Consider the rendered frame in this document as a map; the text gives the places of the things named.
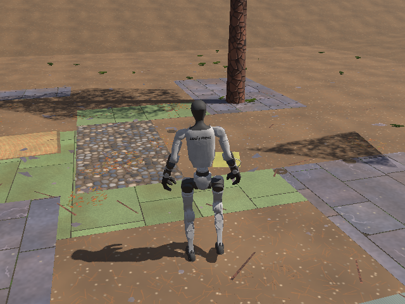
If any right robot upper arm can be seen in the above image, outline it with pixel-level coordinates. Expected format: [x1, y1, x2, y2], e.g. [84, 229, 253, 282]
[213, 127, 233, 161]

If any left robot upper arm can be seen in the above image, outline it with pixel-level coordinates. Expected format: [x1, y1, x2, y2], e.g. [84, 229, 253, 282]
[169, 129, 187, 163]

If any left robot hand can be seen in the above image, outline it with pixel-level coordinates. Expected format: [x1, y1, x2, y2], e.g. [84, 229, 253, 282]
[162, 177, 176, 191]

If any right robot hand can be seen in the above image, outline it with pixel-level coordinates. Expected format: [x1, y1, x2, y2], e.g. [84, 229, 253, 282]
[227, 172, 241, 185]

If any right robot forearm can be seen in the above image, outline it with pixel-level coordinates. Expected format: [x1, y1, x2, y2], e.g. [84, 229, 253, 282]
[226, 151, 239, 174]

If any robot left shin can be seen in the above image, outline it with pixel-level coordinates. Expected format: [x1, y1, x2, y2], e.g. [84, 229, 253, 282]
[184, 212, 194, 253]

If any humanoid robot torso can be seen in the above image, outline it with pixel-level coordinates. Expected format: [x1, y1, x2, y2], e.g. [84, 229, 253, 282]
[186, 125, 215, 190]

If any left robot forearm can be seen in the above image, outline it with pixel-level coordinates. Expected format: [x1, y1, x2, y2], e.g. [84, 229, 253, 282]
[163, 154, 175, 178]

